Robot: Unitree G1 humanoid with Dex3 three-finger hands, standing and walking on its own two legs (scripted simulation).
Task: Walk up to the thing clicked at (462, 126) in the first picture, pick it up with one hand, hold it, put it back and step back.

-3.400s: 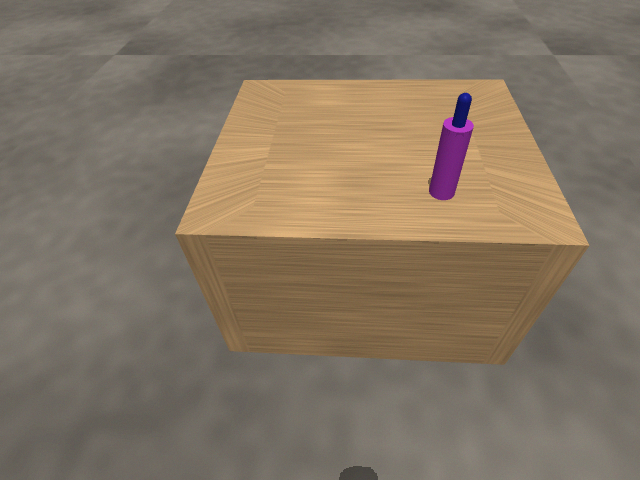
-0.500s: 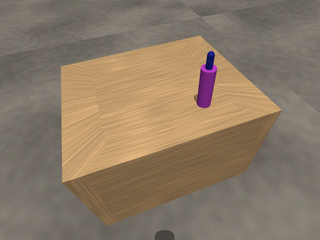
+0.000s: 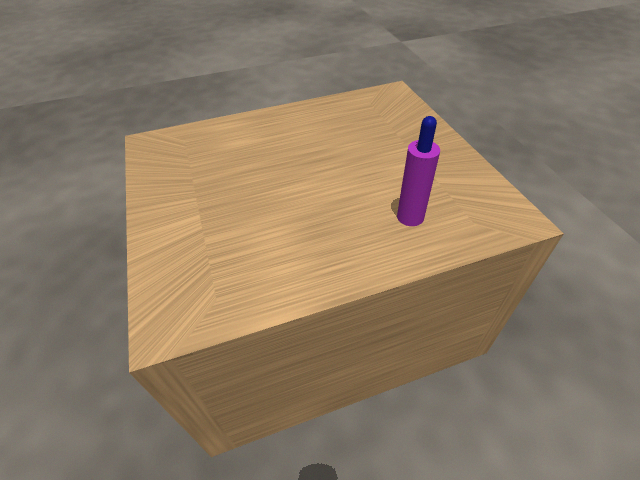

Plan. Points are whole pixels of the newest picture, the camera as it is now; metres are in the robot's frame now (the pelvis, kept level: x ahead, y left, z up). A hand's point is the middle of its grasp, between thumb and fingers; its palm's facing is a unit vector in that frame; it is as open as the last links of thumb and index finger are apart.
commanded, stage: walk up
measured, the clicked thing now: (419, 172) +0.71 -0.18 -0.05
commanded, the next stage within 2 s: stand in 0.36 s
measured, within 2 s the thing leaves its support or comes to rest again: neither
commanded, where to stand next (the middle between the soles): +0.04 -0.02 m, yaw +1 degrees
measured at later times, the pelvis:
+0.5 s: pelvis +0.01 +0.01 +0.00, yaw +0 degrees
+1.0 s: pelvis +0.01 +0.01 +0.00, yaw +1 degrees
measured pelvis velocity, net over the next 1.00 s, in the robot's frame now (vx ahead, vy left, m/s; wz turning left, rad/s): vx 0.01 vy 0.01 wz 0.02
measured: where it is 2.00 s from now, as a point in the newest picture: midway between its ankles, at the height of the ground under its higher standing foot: outside the picture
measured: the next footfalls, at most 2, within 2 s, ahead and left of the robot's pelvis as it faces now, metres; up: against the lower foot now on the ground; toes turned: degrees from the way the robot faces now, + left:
none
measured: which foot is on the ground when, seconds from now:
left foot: down 0.00-1.00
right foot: down 0.00-1.00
